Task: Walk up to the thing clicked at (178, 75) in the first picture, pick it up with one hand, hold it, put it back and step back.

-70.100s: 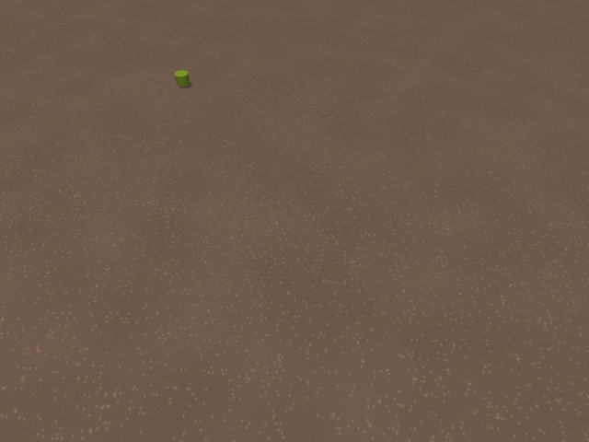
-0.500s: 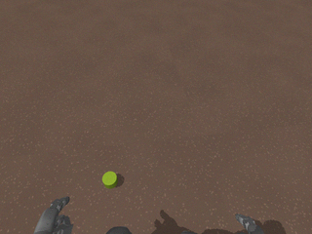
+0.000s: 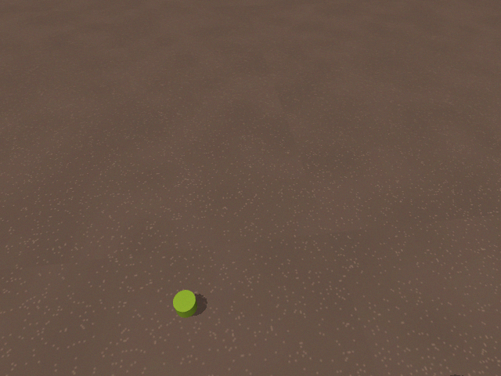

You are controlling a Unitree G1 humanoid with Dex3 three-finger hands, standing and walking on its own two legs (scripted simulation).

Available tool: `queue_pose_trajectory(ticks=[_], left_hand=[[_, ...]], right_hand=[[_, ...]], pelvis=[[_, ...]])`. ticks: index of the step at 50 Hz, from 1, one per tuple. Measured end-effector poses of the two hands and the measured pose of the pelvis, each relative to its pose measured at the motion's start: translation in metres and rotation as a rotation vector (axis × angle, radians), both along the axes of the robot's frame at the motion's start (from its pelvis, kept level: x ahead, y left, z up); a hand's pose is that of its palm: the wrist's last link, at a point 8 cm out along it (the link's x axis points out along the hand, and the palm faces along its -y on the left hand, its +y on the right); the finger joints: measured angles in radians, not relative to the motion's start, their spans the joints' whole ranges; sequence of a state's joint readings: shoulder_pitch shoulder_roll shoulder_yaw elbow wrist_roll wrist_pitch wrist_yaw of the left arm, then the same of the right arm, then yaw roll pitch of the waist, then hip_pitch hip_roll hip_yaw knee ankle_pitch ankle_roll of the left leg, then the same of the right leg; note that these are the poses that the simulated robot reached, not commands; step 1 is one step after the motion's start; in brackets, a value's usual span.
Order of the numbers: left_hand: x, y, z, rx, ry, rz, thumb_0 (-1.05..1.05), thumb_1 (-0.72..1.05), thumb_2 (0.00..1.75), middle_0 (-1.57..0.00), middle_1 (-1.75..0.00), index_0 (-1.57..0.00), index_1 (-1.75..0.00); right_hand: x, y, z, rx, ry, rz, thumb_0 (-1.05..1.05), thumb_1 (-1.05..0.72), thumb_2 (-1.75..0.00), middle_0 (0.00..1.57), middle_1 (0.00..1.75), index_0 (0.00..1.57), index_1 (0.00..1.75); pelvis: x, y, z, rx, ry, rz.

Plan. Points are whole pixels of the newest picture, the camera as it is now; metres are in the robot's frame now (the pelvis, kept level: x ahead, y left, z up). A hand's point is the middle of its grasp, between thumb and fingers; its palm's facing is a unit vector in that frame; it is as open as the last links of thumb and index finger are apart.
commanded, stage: stand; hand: left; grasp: from above
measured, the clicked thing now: (185, 303) +0.49 +0.26 -0.74
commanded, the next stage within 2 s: step back in 1.80 s
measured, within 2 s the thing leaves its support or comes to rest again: neither
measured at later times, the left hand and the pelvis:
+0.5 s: hand out of the picture +0.07 +0.23 -0.15, palm faces +0.02 -0.94 -0.33, open 7.4 cm; pelvis +0.00 -0.01 +0.01, yaw +0 degrees
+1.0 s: hand out of the picture +0.08 +0.24 -0.15, palm faces +0.02 -0.94 -0.34, open 7.4 cm; pelvis +0.01 -0.01 +0.01, yaw +0 degrees
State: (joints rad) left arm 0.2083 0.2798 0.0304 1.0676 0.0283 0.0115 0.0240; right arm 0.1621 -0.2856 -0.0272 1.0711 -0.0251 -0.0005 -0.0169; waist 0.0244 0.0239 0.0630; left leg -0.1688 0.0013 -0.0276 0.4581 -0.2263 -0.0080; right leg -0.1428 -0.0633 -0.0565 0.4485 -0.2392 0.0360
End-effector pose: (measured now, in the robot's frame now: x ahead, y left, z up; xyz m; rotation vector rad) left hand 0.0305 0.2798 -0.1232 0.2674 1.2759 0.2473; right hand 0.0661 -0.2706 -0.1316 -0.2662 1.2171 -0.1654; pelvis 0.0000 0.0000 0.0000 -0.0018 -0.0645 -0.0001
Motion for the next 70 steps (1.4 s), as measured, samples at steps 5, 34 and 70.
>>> queue_pose_trajectory(ticks=[5,34,70], left_hand=[[0.005,0.001,0.003,0.009,-0.001,-0.002,0.01,0.9,0.9,-0.2,-0.3,-0.2,-0.3],[0.036,-0.002,0.007,-0.001,-0.013,-0.024,0.0,0.9,0.9,-0.2,-0.3,-0.2,-0.3],[0.045,0.001,0.009,0.0,-0.017,-0.029,0.0,0.9,0.9,-0.2,-0.3,-0.2,-0.3]], right_hand=[[0.0,-0.006,0.002,-0.005,0.011,-0.004,0.0,-0.9,-0.9,0.2,0.3,0.21,0.3],[-0.001,-0.023,0.009,-0.03,0.048,-0.012,0.0,-0.9,-0.9,0.2,0.3,0.21,0.3],[0.013,-0.03,0.013,-0.04,0.038,-0.002,0.0,-0.9,-0.9,0.2,0.3,0.21,0.3]], pelvis=[[0.0,-0.003,0.002,0.0,-0.004,0.002],[0.007,-0.01,0.007,-0.001,0.008,-0.005],[0.015,-0.011,0.008,0.0,0.021,-0.002]])
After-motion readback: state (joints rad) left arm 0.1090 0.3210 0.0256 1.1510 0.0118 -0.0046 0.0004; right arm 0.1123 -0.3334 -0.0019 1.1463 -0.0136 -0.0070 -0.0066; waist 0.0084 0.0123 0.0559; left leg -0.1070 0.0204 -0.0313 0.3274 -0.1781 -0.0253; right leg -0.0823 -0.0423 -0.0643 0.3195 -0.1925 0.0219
